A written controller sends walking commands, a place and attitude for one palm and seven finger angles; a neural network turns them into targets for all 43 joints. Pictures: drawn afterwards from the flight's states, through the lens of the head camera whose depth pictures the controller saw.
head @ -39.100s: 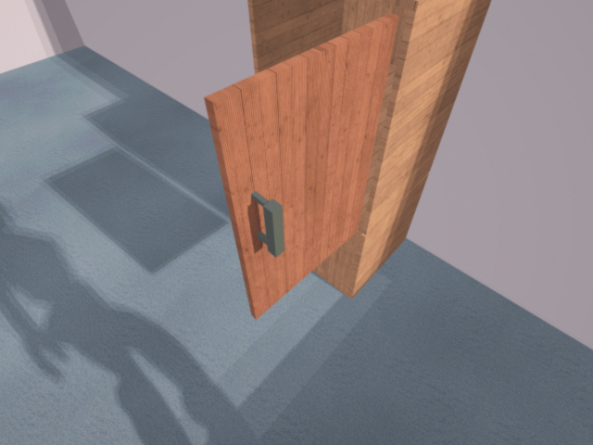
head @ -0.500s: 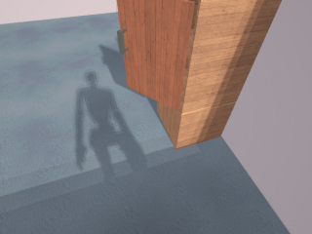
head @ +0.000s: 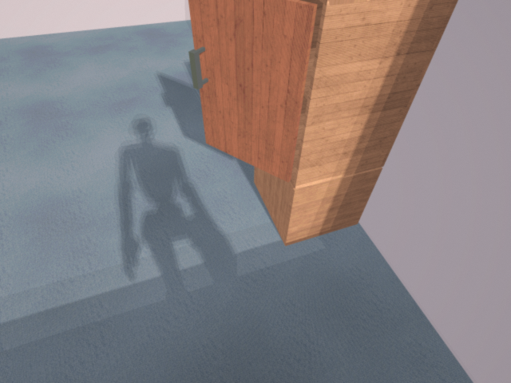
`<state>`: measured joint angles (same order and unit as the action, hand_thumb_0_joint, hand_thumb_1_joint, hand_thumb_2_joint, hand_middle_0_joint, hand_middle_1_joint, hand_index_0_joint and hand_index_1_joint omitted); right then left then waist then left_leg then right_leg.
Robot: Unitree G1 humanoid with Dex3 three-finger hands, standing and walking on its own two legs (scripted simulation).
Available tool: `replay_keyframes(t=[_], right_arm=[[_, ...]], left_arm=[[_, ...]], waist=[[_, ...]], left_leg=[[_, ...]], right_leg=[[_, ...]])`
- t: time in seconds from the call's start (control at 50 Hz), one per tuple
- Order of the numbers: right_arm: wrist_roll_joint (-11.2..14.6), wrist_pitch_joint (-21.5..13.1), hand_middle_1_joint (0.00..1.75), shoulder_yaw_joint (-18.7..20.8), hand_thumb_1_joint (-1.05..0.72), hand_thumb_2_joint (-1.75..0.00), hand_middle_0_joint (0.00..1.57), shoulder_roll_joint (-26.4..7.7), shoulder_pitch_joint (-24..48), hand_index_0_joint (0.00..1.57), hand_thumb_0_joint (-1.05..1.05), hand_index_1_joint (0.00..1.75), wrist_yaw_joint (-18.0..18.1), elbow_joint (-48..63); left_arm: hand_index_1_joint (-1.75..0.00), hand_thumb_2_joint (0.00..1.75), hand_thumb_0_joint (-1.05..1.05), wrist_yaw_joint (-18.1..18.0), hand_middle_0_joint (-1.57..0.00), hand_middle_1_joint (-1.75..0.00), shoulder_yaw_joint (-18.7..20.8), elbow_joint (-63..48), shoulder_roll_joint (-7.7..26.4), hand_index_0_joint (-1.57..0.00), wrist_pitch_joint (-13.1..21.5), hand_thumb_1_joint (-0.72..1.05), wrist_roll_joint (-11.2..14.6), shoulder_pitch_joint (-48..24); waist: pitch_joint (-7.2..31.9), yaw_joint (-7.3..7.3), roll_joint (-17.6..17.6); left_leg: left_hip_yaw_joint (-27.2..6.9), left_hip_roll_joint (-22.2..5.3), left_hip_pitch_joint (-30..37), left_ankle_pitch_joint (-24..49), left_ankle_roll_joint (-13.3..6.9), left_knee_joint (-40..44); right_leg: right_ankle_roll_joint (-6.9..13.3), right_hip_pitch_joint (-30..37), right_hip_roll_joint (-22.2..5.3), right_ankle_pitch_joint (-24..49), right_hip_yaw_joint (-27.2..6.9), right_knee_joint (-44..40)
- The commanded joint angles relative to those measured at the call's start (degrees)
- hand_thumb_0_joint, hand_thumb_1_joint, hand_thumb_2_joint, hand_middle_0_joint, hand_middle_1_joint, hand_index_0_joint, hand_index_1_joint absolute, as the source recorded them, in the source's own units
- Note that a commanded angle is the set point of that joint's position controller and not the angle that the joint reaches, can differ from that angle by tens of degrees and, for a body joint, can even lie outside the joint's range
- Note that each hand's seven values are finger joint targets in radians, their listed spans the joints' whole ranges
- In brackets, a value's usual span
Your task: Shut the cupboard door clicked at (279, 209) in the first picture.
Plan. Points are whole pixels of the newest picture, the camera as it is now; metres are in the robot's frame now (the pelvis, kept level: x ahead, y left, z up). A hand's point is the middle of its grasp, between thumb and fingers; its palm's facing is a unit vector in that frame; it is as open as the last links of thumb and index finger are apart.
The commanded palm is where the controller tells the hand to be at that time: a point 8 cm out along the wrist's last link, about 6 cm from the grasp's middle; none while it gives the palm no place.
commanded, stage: look to check the result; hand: left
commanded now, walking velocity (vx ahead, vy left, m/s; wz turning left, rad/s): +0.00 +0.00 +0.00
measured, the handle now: (200, 67) +1.02 +0.24 +0.00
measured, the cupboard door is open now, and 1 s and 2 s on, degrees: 36 36 36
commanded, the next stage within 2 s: walk to a spot facing it in 0.42 s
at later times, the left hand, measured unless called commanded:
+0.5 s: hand out of the picture +0.04 +0.20 -0.17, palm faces +0.00 -0.97 -0.26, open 7.4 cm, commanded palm none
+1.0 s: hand out of the picture +0.02 +0.22 -0.20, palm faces +0.22 -0.95 -0.23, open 7.4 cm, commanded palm none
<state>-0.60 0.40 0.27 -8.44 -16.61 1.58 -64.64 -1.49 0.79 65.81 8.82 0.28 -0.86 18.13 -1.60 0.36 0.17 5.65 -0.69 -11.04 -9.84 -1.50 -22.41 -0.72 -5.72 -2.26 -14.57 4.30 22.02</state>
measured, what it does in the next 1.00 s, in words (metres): stands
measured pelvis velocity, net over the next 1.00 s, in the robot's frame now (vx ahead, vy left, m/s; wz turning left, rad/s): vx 0.01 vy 0.01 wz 0.22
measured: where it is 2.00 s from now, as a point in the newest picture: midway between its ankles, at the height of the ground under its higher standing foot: outside the picture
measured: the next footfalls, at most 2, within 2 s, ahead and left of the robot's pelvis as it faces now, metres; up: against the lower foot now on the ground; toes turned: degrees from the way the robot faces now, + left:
right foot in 1.32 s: +0.10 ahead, -0.14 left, +0.00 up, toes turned +25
left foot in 1.64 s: -0.03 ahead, +0.11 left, +0.00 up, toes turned +42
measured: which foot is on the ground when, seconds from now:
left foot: down 0.00-1.00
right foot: down 0.00-0.92, up 0.94-1.00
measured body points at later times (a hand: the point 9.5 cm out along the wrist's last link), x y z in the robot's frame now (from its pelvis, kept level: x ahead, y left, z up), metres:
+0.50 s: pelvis +0.01 -0.01 +0.00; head +0.02 -0.01 +0.45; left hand +0.04 +0.25 -0.15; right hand +0.05 -0.27 -0.15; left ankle +0.03 +0.10 -0.74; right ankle -0.03 -0.12 -0.74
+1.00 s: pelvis +0.01 +0.01 -0.02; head +0.05 +0.04 +0.42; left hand +0.01 +0.27 -0.18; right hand +0.10 -0.22 -0.16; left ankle +0.03 +0.11 -0.74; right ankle -0.03 -0.13 -0.70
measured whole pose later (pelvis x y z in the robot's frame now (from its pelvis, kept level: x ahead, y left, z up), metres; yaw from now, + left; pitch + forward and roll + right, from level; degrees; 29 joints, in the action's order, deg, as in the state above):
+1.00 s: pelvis +0.01 +0.01 -0.02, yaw +12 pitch -1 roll -1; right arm -1.6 2.3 2.4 -11.0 -12.1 -0.4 -55.3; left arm -1.2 3.9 55.8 13.1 -3.6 -1.3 11.6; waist -6.8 1.6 1.9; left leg 3.6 0.2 -21.0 -17.1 -3.2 -38.9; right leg -2.1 -19.4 -5.2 -32.0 5.2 57.8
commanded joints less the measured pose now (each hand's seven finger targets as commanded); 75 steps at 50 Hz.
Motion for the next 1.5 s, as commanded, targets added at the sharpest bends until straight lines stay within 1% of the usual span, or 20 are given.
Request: replay_keyframes(t=[0.0, 0.52, 0.64, 0.7, 0.78, 0.84, 0.86, 0.88, 0.9, 0.92, 0.96, 1.04, 1.18, 1.24, 1.26, 1.28, 1.3, 1.32, 1.38, 1.48], right_arm=[[-0.27, -0.70, 0.30, 1.30, -0.90, -0.90, 0.20, -7.90, -2.13, 0.20, 0.00, 0.30, 0.42, 1.99], [-0.33, -1.32, 0.30, 1.77, -0.90, -0.90, 0.20, -15.66, 6.55, 0.20, 0.00, 0.30, -0.17, 3.37], [-0.42, 0.40, 0.30, 1.27, -0.90, -0.90, 0.20, -11.11, 5.16, 0.20, 0.00, 0.30, -0.58, 4.83], [-0.42, 1.18, 0.30, 2.05, -0.90, -0.90, 0.20, -10.34, 5.59, 0.20, 0.00, 0.30, -0.89, 7.03], [-0.35, 2.33, 0.30, 3.40, -0.90, -0.90, 0.20, -9.40, 7.58, 0.20, 0.00, 0.30, -1.40, 11.11], [-0.42, 2.18, 0.30, 3.23, -0.90, -0.90, 0.20, -8.24, 4.62, 0.20, 0.00, 0.30, -2.20, 11.73], [-0.76, 1.87, 0.30, 3.50, -0.90, -0.90, 0.20, -9.57, 1.24, 0.20, 0.00, 0.30, -2.33, 11.43], [-1.22, 1.48, 0.30, 4.56, -0.90, -0.90, 0.20, -14.27, -1.36, 0.20, 0.00, 0.30, -2.21, 11.45], [-1.53, 1.40, 0.30, 5.79, -0.90, -0.90, 0.20, -18.61, -4.94, 0.20, 0.00, 0.30, -1.58, 11.29], [-1.58, 1.41, 0.30, 5.93, -0.90, -0.90, 0.20, -19.11, -6.53, 0.20, 0.00, 0.30, -1.01, 10.12], [-1.59, 1.02, 0.30, 5.42, -0.90, -0.90, 0.20, -16.93, -0.92, 0.20, 0.00, 0.30, -0.45, 12.19], [-1.37, 0.53, 0.30, 4.95, -0.90, -0.90, 0.20, -15.31, 1.61, 0.20, 0.00, 0.30, -0.18, 13.27], [-1.47, 1.61, 0.30, 6.09, -0.90, -0.90, 0.20, -15.86, 1.93, 0.20, 0.00, 0.30, -0.75, 13.94], [-0.91, 2.32, 0.30, 6.47, -0.90, -0.90, 0.20, -14.97, 6.24, 0.20, 0.00, 0.30, -1.03, 15.98], [-0.50, 2.55, 0.30, 6.44, -0.90, -0.90, 0.20, -12.76, 6.77, 0.20, 0.00, 0.30, -1.33, 16.55], [-0.05, 2.44, 0.30, 6.15, -0.90, -0.90, 0.20, -9.55, 5.83, 0.20, 0.00, 0.30, -1.70, 17.56], [-0.90, 2.42, 0.30, 6.49, -0.90, -0.90, 0.20, -10.12, 5.84, 0.20, 0.00, 0.30, -1.93, 17.63], [-1.27, 3.04, 0.30, 6.40, -0.90, -0.90, 0.20, -10.15, 4.01, 0.20, 0.00, 0.30, -2.49, 17.73], [-0.80, 3.12, 0.30, 6.17, -0.90, -0.90, 0.20, -9.76, 3.79, 0.20, 0.00, 0.30, -3.23, 16.51], [-0.05, 2.37, 0.30, 4.38, -0.90, -0.90, 0.20, -7.91, 10.91, 0.20, 0.00, 0.30, -3.50, 18.74]], left_arm=[[-0.30, 0.90, 0.00, -0.47, -0.20, -0.30, 0.86, -1.29, 7.13, -0.20, 0.55, 0.90, 0.05, 2.90], [-0.30, 0.90, 0.00, 0.31, -0.20, -0.30, 1.73, -3.20, 15.06, -0.20, 1.26, 0.90, 0.03, -6.23], [-0.30, 0.90, 0.00, -0.54, -0.20, -0.30, 2.38, -4.57, 12.66, -0.20, -0.42, 0.90, 0.15, -3.43], [-0.30, 0.90, 0.00, -0.76, -0.20, -0.30, 3.81, -6.84, 14.67, -0.20, -0.84, 0.90, -0.16, -2.61], [-0.30, 0.90, 0.00, -1.09, -0.20, -0.30, 4.72, -10.46, 15.13, -0.20, -0.83, 0.90, -1.18, -4.11], [-0.30, 0.90, 0.00, -0.72, -0.20, -0.30, 5.23, -12.74, 16.11, -0.20, -0.71, 0.90, -0.78, -6.29], [-0.30, 0.90, 0.00, -0.48, -0.20, -0.30, 5.15, -13.18, 15.72, -0.20, -0.89, 0.90, -0.33, -5.94], [-0.30, 0.90, 0.00, -0.13, -0.20, -0.30, 4.86, -14.25, 12.90, -0.20, -1.27, 0.90, 0.03, -4.18], [-0.30, 0.90, 0.00, -0.33, -0.20, -0.30, 3.91, -16.78, 10.35, -0.20, -1.61, 0.90, 0.17, -6.20], [-0.30, 0.90, 0.00, -0.72, -0.20, -0.30, 4.14, -17.59, 10.80, -0.20, -2.50, 0.90, -0.36, -9.55], [-0.30, 0.90, 0.00, -0.16, -0.20, -0.30, 4.61, -17.70, 10.30, -0.20, -2.20, 0.90, -0.46, -10.82], [-0.30, 0.90, 0.00, 0.46, -0.20, -0.30, 4.35, -17.05, 8.95, -0.20, -1.65, 0.90, -0.32, -7.79], [-0.30, 0.90, 0.00, 0.18, -0.20, -0.30, 4.04, -18.87, 9.00, -0.20, -1.72, 0.90, -0.27, -7.43], [-0.30, 0.90, 0.00, -0.17, -0.20, -0.30, 4.74, -17.54, 10.56, -0.20, -1.54, 0.90, -0.02, -1.10], [-0.30, 0.90, 0.00, -0.46, -0.20, -0.30, 5.39, -17.36, 12.92, -0.20, -1.14, 0.90, -0.48, 0.88], [-0.30, 0.90, 0.00, -0.87, -0.20, -0.30, 6.45, -18.31, 18.75, -0.20, -0.59, 0.90, -1.48, 0.99], [-0.30, 0.90, 0.00, -0.89, -0.20, -0.30, 5.78, -19.59, 19.24, -0.20, -1.00, 0.90, -1.19, -4.00], [-0.30, 0.90, 0.00, -0.89, -0.20, -0.30, 5.64, -20.99, 18.40, -0.20, -0.94, 0.90, -1.06, -7.79], [-0.30, 0.90, 0.00, -0.92, -0.20, -0.30, 4.52, -21.14, 12.47, -0.20, -0.02, 0.90, -0.97, -11.99], [-0.30, 0.90, 0.00, -0.76, -0.20, -0.30, 5.55, -18.18, 16.69, -0.20, 0.17, 0.90, -1.16, -1.80]], waist=[[-3.35, 0.21, 0.01], [0.36, 0.00, -0.73], [0.57, -0.68, 0.09], [0.84, -1.21, 5.98], [-2.98, -1.19, 9.53], [-1.82, 1.05, 6.85], [0.21, 2.66, 2.67], [2.00, 3.13, -11.39], [3.10, 4.84, -19.58], [4.20, 5.74, -13.16], [0.88, 3.26, -9.59], [4.91, 1.47, -5.88], [5.16, 1.44, -10.62], [4.72, -2.01, -9.53], [3.80, -3.08, -3.51], [2.88, -3.29, 11.32], [0.03, -1.82, 11.84], [0.13, 0.76, 7.55], [-2.21, 3.14, 11.94], [1.73, -2.41, 11.12]], left_leg=[[-6.87, -5.71, 1.31, 0.22, -0.16, 5.01], [-7.83, -6.80, 4.36, 7.52, 0.13, 5.61], [-7.84, -5.24, -1.85, 13.82, 1.11, -1.42], [-5.41, -2.30, -7.42, 9.02, 1.95, -10.62], [-4.26, -2.51, -15.31, -20.44, 2.65, -29.63], [-0.70, -2.19, -8.37, -8.91, 2.94, -15.21], [-1.72, -2.08, -0.87, 3.18, 1.82, -9.18], [-17.25, -11.18, 4.87, 21.45, -3.17, -3.82], [-31.92, -21.51, 4.10, 28.50, -10.98, 3.28], [-34.43, -21.05, 1.45, 12.47, -10.83, 5.99], [-31.51, -17.63, -3.42, -1.44, -8.88, 7.26], [-24.78, -13.02, 0.53, 5.02, -7.95, 5.02], [-27.34, -9.73, -1.12, 5.56, -7.00, 4.15], [-26.71, -6.08, -12.05, -3.55, -4.27, 1.93], [-23.92, -1.76, -18.75, -10.90, -1.26, -3.06], [-14.55, 6.03, -27.14, -19.00, 3.24, -18.32], [-10.79, 5.85, -25.01, -22.78, 3.71, -34.68], [-11.03, 3.83, -22.34, -20.27, 3.19, -44.05], [-8.51, -0.12, -22.71, -14.60, 4.55, -46.87], [-1.44, 1.10, -16.76, -17.67, 4.91, -25.16]], right_leg=[[2.76, -5.90, -4.06, 2.27, -4.75, -5.55], [2.90, -1.73, -5.26, 8.07, -5.51, -7.27], [2.47, 0.38, -7.99, 14.44, -2.12, -0.36], [6.00, 1.84, -13.37, 18.04, -3.59, -0.15], [12.42, -0.57, -22.24, 29.30, -4.72, -0.23], [6.91, -1.81, -17.95, 30.29, 3.16, 8.49], [3.55, -6.45, -15.69, 25.38, 5.64, 15.19], [-1.35, -15.89, -8.57, 7.58, 8.45, 26.37], [-2.68, -20.92, -2.37, -25.32, 4.32, 37.51], [-1.20, -21.55, -2.07, -24.05, -3.00, 43.50], [-1.22, -25.04, -3.10, -14.75, -6.00, 45.00], [-2.27, -22.98, -1.36, -9.91, -4.98, 36.68], [-2.09, -16.03, 2.45, -9.94, -3.78, 21.77], [-1.52, -1.89, 3.12, -2.85, -2.85, 7.29], [0.08, 3.61, -1.81, -4.76, -7.52, -2.00], [6.00, 5.06, -17.12, -14.16, -26.17, -11.05], [10.30, -5.59, -25.93, -13.49, -28.44, -13.16], [10.96, -11.92, -23.66, -14.45, -24.93, -11.08], [8.59, -9.55, -15.81, 8.30, -10.62, -4.54], [7.63, 3.53, -16.45, 37.43, -4.23, 4.39]])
